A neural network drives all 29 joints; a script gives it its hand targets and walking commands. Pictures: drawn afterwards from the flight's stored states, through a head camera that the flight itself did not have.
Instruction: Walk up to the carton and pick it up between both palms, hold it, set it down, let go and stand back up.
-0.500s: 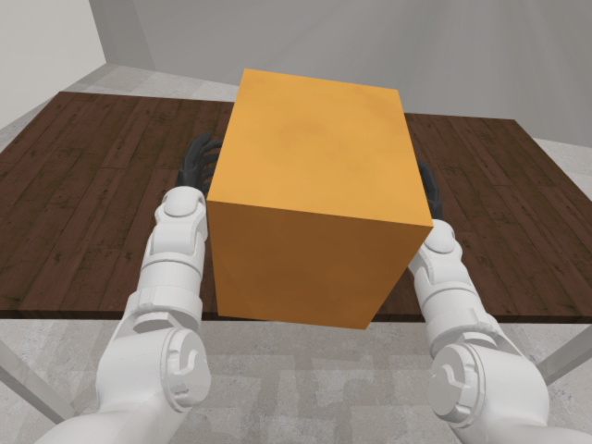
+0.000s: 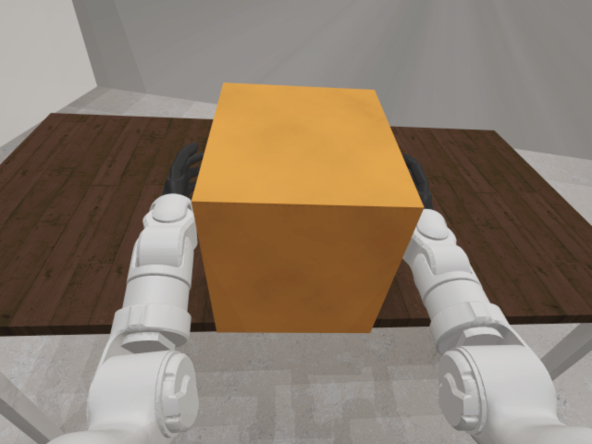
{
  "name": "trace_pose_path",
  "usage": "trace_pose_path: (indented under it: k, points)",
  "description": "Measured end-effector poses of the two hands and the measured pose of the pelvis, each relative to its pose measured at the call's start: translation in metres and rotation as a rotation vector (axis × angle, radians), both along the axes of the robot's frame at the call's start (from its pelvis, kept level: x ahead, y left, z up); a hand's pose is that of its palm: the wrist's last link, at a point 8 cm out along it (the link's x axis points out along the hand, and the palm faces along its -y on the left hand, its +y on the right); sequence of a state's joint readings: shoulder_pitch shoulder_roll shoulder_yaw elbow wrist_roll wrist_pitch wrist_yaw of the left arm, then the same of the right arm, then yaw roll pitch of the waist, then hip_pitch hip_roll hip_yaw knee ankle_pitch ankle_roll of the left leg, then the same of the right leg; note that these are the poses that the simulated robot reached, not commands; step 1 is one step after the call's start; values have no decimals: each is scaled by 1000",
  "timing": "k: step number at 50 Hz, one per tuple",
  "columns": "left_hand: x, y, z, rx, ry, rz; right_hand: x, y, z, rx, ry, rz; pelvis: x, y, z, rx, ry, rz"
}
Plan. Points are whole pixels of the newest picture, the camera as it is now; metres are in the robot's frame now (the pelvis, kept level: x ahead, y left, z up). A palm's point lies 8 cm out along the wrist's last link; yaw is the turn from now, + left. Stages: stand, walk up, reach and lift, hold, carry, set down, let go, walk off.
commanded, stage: reach and lift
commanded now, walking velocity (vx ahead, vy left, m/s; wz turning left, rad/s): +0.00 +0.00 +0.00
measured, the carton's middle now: (297, 208) +0.44 +0.01 +0.12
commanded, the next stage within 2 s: hold in 1.78 s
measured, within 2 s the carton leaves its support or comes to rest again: neither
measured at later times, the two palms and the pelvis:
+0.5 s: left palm (163, 176) +0.38 +0.19 +0.22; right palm (426, 186) +0.38 -0.14 +0.22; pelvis -0.01 +0.01 +0.00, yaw +1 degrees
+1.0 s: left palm (166, 163) +0.37 +0.18 +0.24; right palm (443, 168) +0.37 -0.15 +0.25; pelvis -0.01 +0.00 +0.00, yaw +0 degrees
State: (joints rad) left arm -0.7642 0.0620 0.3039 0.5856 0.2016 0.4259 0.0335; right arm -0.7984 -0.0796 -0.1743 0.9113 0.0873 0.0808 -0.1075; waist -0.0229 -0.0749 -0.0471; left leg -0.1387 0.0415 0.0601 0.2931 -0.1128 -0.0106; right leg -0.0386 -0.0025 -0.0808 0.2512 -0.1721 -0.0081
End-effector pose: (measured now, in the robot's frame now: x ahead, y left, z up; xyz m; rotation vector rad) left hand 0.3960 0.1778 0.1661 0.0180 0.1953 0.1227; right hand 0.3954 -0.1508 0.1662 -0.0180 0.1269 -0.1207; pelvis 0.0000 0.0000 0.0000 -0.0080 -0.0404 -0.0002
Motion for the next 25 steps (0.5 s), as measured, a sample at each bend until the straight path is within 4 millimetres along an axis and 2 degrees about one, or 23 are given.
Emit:
trace_pose_path:
  k: [11, 25]
  points:
    - [-5, 2, 30, 8, -13, -3, -4, 2, 26, 15, -7, -2, -3, 1, -1, 1, -31, 7]
    - [-20, 7, 50, 8, -22, 3, -15, 7, 52, 26, -15, 6, -8, 6, -1, -4, -46, 9]
